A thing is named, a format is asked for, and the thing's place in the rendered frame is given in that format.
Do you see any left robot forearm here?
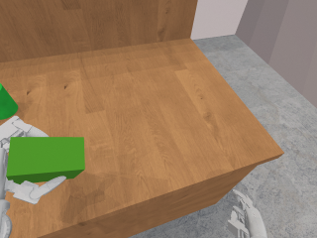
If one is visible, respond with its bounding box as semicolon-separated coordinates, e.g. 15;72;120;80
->
0;199;13;238

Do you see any left robot hand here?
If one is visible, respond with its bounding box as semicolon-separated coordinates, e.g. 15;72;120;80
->
0;115;66;205

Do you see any sponge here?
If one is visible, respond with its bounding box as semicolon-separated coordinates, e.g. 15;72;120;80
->
6;137;85;184

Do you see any right robot hand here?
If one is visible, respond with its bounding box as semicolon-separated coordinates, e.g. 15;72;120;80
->
228;189;267;238

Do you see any table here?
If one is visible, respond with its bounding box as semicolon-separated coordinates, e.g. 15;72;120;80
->
0;0;284;238

